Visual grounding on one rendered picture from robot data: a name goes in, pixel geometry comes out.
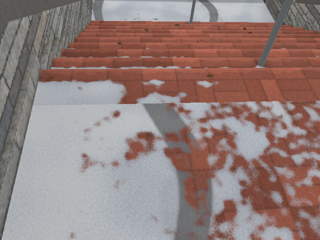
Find stairs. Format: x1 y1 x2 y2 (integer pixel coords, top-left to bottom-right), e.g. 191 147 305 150
51 20 320 69

